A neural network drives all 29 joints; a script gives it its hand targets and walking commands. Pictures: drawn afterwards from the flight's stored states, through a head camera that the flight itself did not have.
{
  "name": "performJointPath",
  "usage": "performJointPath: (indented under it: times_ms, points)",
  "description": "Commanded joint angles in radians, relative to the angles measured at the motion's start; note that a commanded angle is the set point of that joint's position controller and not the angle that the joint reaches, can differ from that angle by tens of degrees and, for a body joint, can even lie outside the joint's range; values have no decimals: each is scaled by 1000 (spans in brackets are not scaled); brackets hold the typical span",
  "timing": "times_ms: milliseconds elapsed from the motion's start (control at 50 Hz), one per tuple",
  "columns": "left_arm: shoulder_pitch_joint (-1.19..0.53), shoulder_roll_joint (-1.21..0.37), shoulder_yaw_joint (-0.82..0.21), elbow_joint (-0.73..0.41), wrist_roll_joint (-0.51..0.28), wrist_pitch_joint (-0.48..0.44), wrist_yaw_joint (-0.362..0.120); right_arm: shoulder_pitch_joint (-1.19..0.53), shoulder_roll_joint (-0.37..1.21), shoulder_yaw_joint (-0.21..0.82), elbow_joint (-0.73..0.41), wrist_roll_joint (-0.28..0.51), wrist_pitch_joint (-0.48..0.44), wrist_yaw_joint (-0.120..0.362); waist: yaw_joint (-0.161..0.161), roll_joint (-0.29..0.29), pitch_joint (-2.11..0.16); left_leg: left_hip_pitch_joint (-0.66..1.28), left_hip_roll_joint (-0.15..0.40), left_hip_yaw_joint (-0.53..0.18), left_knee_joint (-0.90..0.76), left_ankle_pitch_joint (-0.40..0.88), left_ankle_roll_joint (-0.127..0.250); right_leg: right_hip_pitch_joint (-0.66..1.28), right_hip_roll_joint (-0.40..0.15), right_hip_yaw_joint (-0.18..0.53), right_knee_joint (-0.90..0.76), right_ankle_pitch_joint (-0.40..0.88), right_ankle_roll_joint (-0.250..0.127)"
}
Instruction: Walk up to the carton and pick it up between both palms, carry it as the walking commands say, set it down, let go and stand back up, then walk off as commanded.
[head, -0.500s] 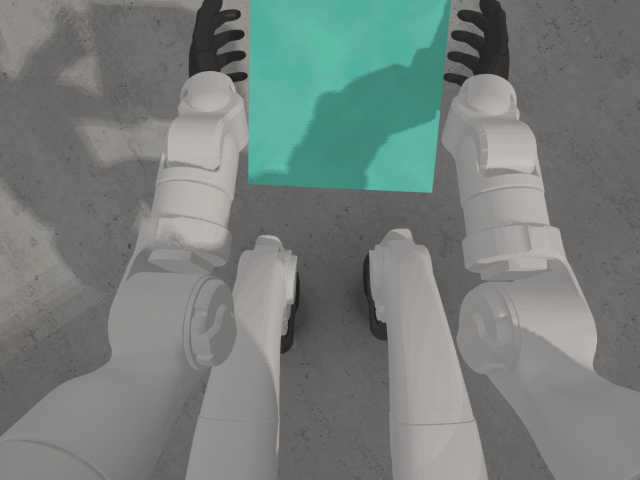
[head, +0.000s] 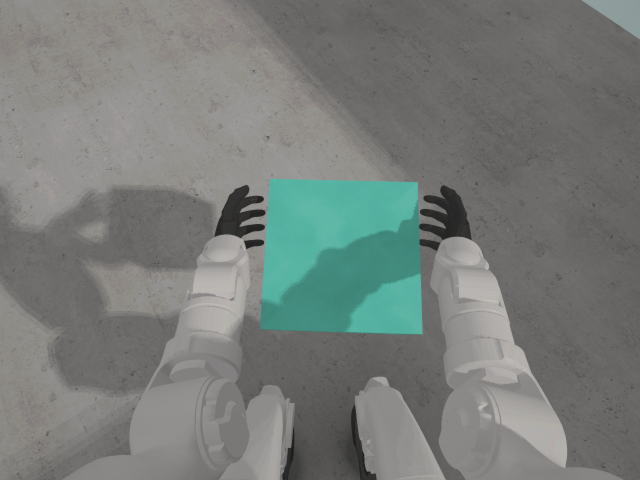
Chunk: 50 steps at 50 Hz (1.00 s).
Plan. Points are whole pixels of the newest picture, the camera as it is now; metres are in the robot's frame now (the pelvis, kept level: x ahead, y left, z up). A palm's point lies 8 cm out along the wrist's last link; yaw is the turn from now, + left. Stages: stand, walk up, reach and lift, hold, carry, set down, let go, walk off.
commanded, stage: reach and lift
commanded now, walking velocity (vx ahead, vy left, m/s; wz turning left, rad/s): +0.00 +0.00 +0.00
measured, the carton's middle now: (340, 262) +0.41 -0.02 -0.13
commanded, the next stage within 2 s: none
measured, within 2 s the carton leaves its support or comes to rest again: neither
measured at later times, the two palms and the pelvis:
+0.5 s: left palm (215, 236) +0.38 +0.13 +0.03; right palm (468, 241) +0.37 -0.16 +0.04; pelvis +0.03 +0.00 +0.07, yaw +0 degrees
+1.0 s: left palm (191, 222) +0.36 +0.13 +0.10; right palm (493, 221) +0.35 -0.16 +0.11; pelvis +0.03 +0.00 +0.10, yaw +1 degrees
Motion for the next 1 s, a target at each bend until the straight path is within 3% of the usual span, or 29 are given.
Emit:
performJointPath:
  times_ms: [0, 20, 100, 120, 140, 200, 220, 240, 260, 280, 320, 380, 400, 440, 480, 500, 600, 640, 720, 740, 760, 800, 840, 860, 900, 920, 940, 960, 980]
  points:
    - [-549, -1054, -520, -47, -181, -67, -281, -485, 1099, 510, 39, 161, -40, 369, -16, 3, -645, 360, -84, -31, -190, 247, 12, 485, 83, -8, -140, 226, -14]
    - [-502, -1040, -552, -81, -173, -69, -280, -472, 1120, 566, -20, 196, -45, 370, 22, 24, -683, 378, -85, -25, -202, 325, 14, 548, 75, 12, -153, 315, -13]
    - [-418, -1071, -603, -84, -201, -93, -281, -426, 1123, 648, -101, 215, -75, 363, 7, -8, -716, 413, -87, -53, -240, 405, 19, 639, 75, 39, -192, 420, -11]
    - [-422, -1025, -597, -94, -190, -97, -282, -362, 1111, 619, -48, 180, -70, 364, -10, -21, -674, 383, -79, -57, -234, 390, 17, 611, 73, 42, -206, 404, -12]
    - [-404, -1054, -636, -132, -190, -103, -281, -325, 1103, 646, -89, 182, -79, 361, -15, 34, -699, 403, -85, -51, -249, 446, 8, 660, 64, 58, -216, 483, -17]
    - [-375, -1076, -703, -130, -233, -102, -270, -382, 1066, 714, -166, 231, -99, 366, -10, 65, -738, 545, -68, -77, -309, 481, -3, 659, 63, 36, -239, 462, -17]
    - [-329, -1059, -651, -68, -197, -91, -273, -318, 1023, 652, -101, 164, -90, 371, -35, 37, -654, 472, -70, -70, -310, 459, -9, 620, 69, 32, -258, 442, -24]
    - [-374, -1083, -738, -173, -244, -110, -267, -325, 1057, 703, -156, 208, -97, 371, -43, 54, -745, 567, -61, -84, -322, 514, -15, 676, 75, 28, -257, 486, -19]
    - [-347, -1033, -692, -126, -230, -103, -267, -297, 1068, 679, -117, 182, -85, 366, -34, 7, -678, 530, -67, -72, -334, 493, -1, 707, 68, 42, -293, 478, -11]
    - [-291, -1070, -662, -52, -218, -94, -271, -320, 1025, 692, -144, 180, -91, 364, -29, 14, -642, 503, -65, -74, -357, 460, 0, 715, 62, 41, -301, 455, -13]
    - [-331, -1031, -680, -142, -216, -101, -271, -302, 1051, 701, -128, 182, -81, 380, -4, 11, -679, 569, -53, -74, -379, 469, 5, 726, 58, 34, -320, 444, -16]
    - [-310, -1025, -643, -108, -200, -78, -282, -232, 1048, 629, -45, 134, -54, 380, -38, -11, -546, 535, -57, -64, -421, 382, 7, 744, 54, 35, -380, 368, -17]
    - [-307, -1027, -645, -112, -199, -79, -281, -256, 1072, 650, -64, 160, -52, 382, -10, 9, -534, 572, -48, -65, -441, 394, 12, 751, 47, 39, -390, 368, -14]
    - [-351, -1032, -648, -122, -201, -70, -285, -298, 1067, 653, -77, 161, -47, 387, -4, 27, -532, 600, -48, -55, -466, 340, 14, 777, 45, 35, -414, 313, -16]
    - [-357, -1001, -614, -113, -187, -59, -296, -306, 1089, 630, -57, 146, -29, 382, -11, -20, -479, 573, -45, -48, -474, 325, 23, 814, 44, 42, -441, 319, -5]
    - [-332, -1030, -596, -93, -169, -55, -297, -288, 1080, 632, -51, 128, -30, 387, 10, -11, -476, 595, -48, -55, -483, 334, 24, 806, 35, 45, -444, 314, -11]
    - [-427, -1044, -636, -163, -210, -28, -313, -331, 1114, 621, -62, 140, -1, 394, -30, -7, -452, 660, -41, -50, -534, 268, 20, 868, 43, 19, -485, 252, -15]
    - [-337, -1036, -593, -96, -165, 2, -307, -336, 1122, 610, -86, 145, 20, 398, -2, 19, -406, 698, -43, -45, -564, 269, 21, 895, 42, 18, -500, 258, -14]
    - [-333, -1078, -625, -145, -190, 14, -318, -266, 1125, 628, -97, 141, 40, 399, -20, 15, -442, 752, -46, -39, -570, 370, 15, 984, 47, 16, -523, 373, -10]
    - [-346, -1047, -615, -126, -195, 25, -316, -245, 1102, 600, -56, 137, 54, 398, -45, 19, -359, 732, -31, -49, -590, 360, 15, 962, 40, 17, -537, 371, -11]
    - [-280, -1057, -579, -84, -164, 31, -323, -289, 1123, 622, -93, 134, 53, 399, 5, -7, -403, 763, -34, -50, -598, 374, 24, 984, 38, 21, -540, 370, 0]
    - [-271, -1041, -585, -73, -166, 43, -325, -312, 1100, 649, -125, 168, 57, 400, 21, 4, -363, 787, -26, -52, -619, 351, 29, 998, 26, 27, -561, 343, 1]
    - [-377, -1029, -600, -137, -197, 38, -331, -341, 1090, 621, -121, 158, 65, 392, -8, -6, -350, 782, -24, -47, -631, 316, 25, 1030, 34, 22, -579, 315, -5]
    - [-391, -1081, -645, -187, -229, 45, -331, -357, 1133, 688, -181, 199, 71, 389, -6, -7, -425, 830, -37, -36, -648, 333, 21, 1129, 32, 23, -592, 349, -3]
    - [-360, -1039, -588, -126, -193, 72, -330, -284, 1098, 599, -81, 145, 102, 390, -22, -16, -263, 808, -27, -50, -679, 265, 21, 1062, 21, 21, -615, 271, -4]
    - [-378, -1066, -645, -192, -226, 72, -329, -306, 1133, 639, -140, 183, 105, 394, -13, -4, -318, 882, -28, -47, -693, 303, 16, 1112, 37, 17, -624, 303, -3]
    - [-370, -1041, -601, -142, -204, 87, -333, -287, 1106, 590, -85, 156, 120, 392, -5, -1, -222, 823, -20, -42, -697, 257, 17, 1080, 29, 21, -638, 259, -8]
    - [-363, -1073, -643, -175, -240, 95, -335, -320, 1134, 655, -167, 204, 126, 396, -4, -7, -320, 916, -30, -40, -719, 293, 15, 1167, 41, 10, -646, 297, -1]
    - [-358, -1042, -602, -146, -207, 103, -336, -324, 1102, 613, -137, 183, 130, 396, -1, 28, -253, 842, -25, -36, -715, 251, 16, 1148, 25, 31, -650, 269, -9]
